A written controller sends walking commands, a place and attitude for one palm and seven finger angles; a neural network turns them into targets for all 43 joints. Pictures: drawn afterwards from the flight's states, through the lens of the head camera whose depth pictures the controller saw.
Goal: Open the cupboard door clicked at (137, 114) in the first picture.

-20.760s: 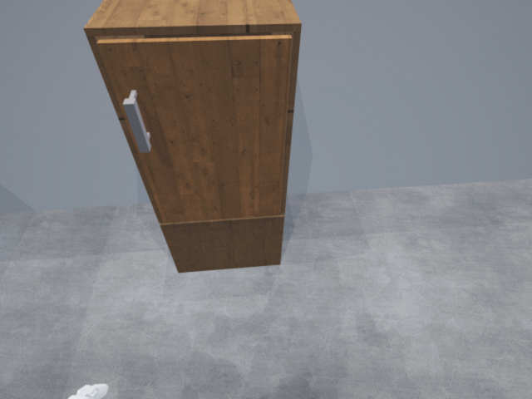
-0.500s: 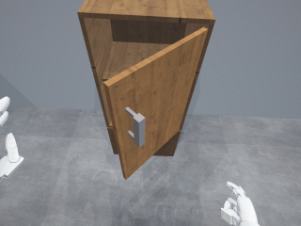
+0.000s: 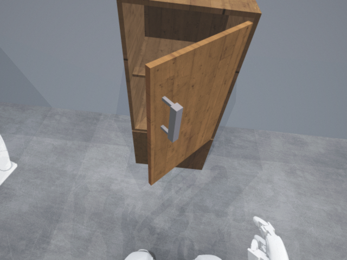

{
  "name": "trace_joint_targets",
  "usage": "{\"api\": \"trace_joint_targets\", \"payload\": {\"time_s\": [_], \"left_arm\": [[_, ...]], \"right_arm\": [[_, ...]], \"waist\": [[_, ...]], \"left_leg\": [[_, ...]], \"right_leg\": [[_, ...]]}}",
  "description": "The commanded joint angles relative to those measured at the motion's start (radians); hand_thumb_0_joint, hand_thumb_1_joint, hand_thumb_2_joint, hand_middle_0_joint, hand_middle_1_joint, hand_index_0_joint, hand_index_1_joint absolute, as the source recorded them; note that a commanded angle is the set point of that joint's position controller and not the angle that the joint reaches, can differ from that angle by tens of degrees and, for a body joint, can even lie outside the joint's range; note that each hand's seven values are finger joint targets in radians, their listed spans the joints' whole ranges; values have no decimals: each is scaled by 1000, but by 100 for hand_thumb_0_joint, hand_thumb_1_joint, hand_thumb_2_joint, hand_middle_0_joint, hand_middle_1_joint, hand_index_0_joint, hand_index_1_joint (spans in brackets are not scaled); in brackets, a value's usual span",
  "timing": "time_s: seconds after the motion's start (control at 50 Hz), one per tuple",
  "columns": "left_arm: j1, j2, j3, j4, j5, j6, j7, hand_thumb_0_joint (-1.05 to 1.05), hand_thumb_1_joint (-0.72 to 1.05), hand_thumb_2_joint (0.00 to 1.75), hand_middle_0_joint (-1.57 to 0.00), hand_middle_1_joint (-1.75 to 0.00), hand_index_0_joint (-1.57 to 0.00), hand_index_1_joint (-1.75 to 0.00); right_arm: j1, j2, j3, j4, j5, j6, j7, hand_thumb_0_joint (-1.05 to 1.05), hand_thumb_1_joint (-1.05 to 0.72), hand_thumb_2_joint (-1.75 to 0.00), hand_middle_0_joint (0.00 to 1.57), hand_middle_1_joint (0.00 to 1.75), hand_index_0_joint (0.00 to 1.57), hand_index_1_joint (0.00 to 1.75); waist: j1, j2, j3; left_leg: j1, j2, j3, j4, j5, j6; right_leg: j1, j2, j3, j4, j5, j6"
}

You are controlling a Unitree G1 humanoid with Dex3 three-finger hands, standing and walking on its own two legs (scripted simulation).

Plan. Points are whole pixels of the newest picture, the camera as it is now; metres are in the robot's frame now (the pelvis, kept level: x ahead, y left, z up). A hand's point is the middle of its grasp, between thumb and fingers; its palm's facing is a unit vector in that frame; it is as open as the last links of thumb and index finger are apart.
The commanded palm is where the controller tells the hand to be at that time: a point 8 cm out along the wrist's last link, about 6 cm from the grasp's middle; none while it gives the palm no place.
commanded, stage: step back with the hand held close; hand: left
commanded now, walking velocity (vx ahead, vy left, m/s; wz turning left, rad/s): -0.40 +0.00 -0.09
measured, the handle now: (169, 119) +0.46 +0.04 +0.04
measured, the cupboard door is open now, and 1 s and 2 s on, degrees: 47 47 47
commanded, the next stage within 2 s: stop stepping back and stand still in 0.12 s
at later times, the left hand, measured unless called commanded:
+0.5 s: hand (38, 211) +0.16 +0.21 +0.16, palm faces +0.28 -0.83 -0.49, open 7.4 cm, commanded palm +0.09 +0.26 +0.19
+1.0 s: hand out of the picture +0.08 +0.22 +0.17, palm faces +0.35 -0.80 -0.49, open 7.4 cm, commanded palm +0.02 +0.27 +0.19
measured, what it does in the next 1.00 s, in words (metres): walks backwards: right foot, then left foot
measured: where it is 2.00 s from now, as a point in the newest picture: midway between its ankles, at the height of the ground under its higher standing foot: outside the picture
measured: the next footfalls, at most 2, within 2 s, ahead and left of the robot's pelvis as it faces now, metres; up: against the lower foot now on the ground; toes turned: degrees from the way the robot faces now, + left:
right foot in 0.20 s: -0.15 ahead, -0.13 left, +0.00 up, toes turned -6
left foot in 0.36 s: +0.02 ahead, +0.06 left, +0.00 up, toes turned -4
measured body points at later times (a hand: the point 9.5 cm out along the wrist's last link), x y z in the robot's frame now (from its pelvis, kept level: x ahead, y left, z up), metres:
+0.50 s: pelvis -0.08 -0.03 +0.00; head -0.06 -0.01 +0.45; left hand +0.14 +0.25 +0.19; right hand +0.05 -0.29 -0.07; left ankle -0.02 +0.06 -0.73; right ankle -0.14 -0.12 -0.71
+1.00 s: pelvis -0.14 -0.02 +0.01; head -0.12 -0.02 +0.46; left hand +0.06 +0.26 +0.20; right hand +0.02 -0.26 -0.07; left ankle -0.13 +0.11 -0.73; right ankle -0.10 -0.11 -0.73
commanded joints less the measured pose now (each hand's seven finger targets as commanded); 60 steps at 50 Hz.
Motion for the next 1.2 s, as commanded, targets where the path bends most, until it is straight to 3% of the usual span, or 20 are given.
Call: {"api": "trace_joint_targets", "payload": {"time_s": [0.0,0.06,0.12,0.18,0.2,0.22,0.24,0.26,0.32,0.34,0.38,0.44,0.54,0.6,0.64,0.7,0.8,0.88,1.06,1.18], "left_arm": [[65,120,68,-234,-32,-46,18,0,90,90,-20,-30,-20,-30],[39,112,31,-248,-45,-39,8,0,90,90,-20,-30,-20,-30],[57,167,67,-229,-58,-47,-3,0,90,90,-20,-30,-20,-30],[20,266,127,-248,-75,-74,-13,0,90,90,-20,-30,-20,-30],[7,295,160,-240,-73,-82,-8,0,90,90,-20,-30,-20,-30],[9,299,174,-215,-54,-85,-4,0,90,90,-20,-30,-20,-30],[74,223,123,-149,-57,-56,-19,0,90,90,-20,-30,-20,-30],[100,215,132,-152,-50,-30,-20,0,90,90,-20,-30,-20,-30],[90,176,105,-147,-61,-3,-13,0,90,90,-20,-30,-20,-30],[109,188,112,-168,-65,-7,-9,0,90,90,-20,-30,-20,-30],[91,180,84,-187,-60,-21,-7,0,90,90,-20,-30,-20,-30],[95,203,101,-227,-49,-23,-7,0,90,90,-20,-30,-20,-30],[193,196,127,-166,-39,-24,3,0,90,90,-20,-30,-20,-30],[108,182,106,-98,-34,-36,-1,0,90,90,-20,-30,-20,-30],[42,153,79,-37,-26,-41,-4,0,90,90,-20,-30,-20,-30],[-62,139,43,2,-11,-49,0,0,90,90,-20,-30,-20,-30],[-68,134,17,-114,-1,-57,14,0,90,90,-20,-30,-20,-30],[20,178,78,-179,-10,-56,10,0,90,90,-20,-30,-20,-30],[74,128,63,-21,-31,-41,-3,0,90,90,-20,-30,-20,-30],[-19,125,22,-58,-14,-37,-6,0,90,90,-20,-30,-20,-30]], "right_arm": [[-87,-155,-64,-136,11,-73,11,0,-90,-90,20,30,20,30],[-79,-159,-50,-118,7,-79,13,0,-90,-90,20,30,20,30],[-67,-157,-49,-108,-3,-64,15,0,-90,-90,20,30,20,30],[-119,-128,-31,-117,14,-29,-2,0,-90,-90,20,30,20,30],[-154,-123,-17,-133,7,-43,-12,0,-90,-90,20,30,20,30],[-129,-119,-6,-123,-10,-55,-10,0,-90,-90,20,30,20,30],[-99,-121,-22,-132,26,-42,-15,0,-90,-90,20,30,20,30],[-132,-126,-18,-171,36,-33,-22,0,-90,-90,20,30,20,30],[-133,-154,-7,-150,30,-29,-43,0,-90,-90,20,30,20,30],[-110,-179,-14,-154,28,-39,-43,0,-90,-90,20,30,20,30],[-28,-195,-35,-150,32,-66,-11,0,-90,-90,20,30,20,30],[-50,-184,-32,-148,9,-94,-1,0,-90,-90,20,30,20,30],[-90,-175,-31,-185,18,-65,-8,0,-90,-90,20,30,20,30],[-66,-172,-61,-151,17,-34,-14,0,-90,-90,20,30,20,30],[-37,-172,-56,-114,13,-33,-17,0,-90,-90,20,30,20,30],[-69,-146,-28,-115,16,-57,-33,0,-90,-90,20,30,20,30],[-39,-178,-36,-112,4,-105,-40,0,-90,-90,20,30,20,30],[-49,-161,-29,-138,12,-99,-20,0,-90,-90,20,30,20,30],[-46,-164,-33,-138,19,-77,-3,0,-90,-90,20,30,20,30],[-53,-169,-28,-141,16,-76,-12,0,-90,-90,20,30,20,30]], "waist": [[11,174,-203],[5,281,-219],[15,233,-253],[23,-157,-191],[45,-158,-143],[37,-108,-186],[19,-266,-219],[19,-281,-215],[-22,-1,-205],[-11,121,-235],[5,199,-275],[7,203,-192],[3,123,-87],[3,-212,-19],[-27,-164,-22],[-9,-108,-55],[16,50,-99],[11,115,-202],[3,-22,-81],[2,27,-72]], "left_leg": [[158,221,-216,-375,-311,56],[207,178,-156,-434,-325,-2],[271,148,-89,-349,-135,-63],[266,1,17,222,-187,-95],[127,-30,27,376,-320,-94],[46,-28,21,403,-333,-89],[-46,-39,13,357,-282,-78],[-44,-29,39,264,-231,-67],[237,-60,92,-63,101,-36],[358,22,21,-120,438,-6],[526,186,-180,-122,777,67],[324,196,-259,-233,388,61],[-110,72,-88,-270,-408,-9],[84,-45,-20,406,-323,-81],[55,-12,-36,515,-268,-73],[117,11,24,219,-246,-50],[244,39,-23,-189,-115,-10],[245,64,-27,-143,246,-30],[150,23,-11,-157,-167,-43],[165,25,-18,-208,-239,-35]], "right_leg": [[82,-17,-41,-123,-77,-14],[175,12,-102,-364,-114,-31],[264,-25,-94,-745,7,-67],[32,-378,207,-915,396,-163],[51,-423,174,-870,624,-171],[157,-427,146,-785,850,-178],[343,-345,36,-676,1050,-123],[399,-314,21,-624,1102,-102],[299,-240,-60,-515,947,-44],[249,-176,-73,-423,817,-3],[79,-79,-37,-293,12,3],[140,-76,-31,-348,-84,-7],[437,-110,-58,-637,85,-34],[-90,-437,421,-1014,-369,-173],[-89,-388,311,-970,-252,-147],[72,-295,118,-868,-2,-111],[247,-196,79,-749,183,-42],[372,-139,-9,-609,543,-21],[270,-158,56,-796,188,-22],[232,-139,28,-823,69,-12]]}}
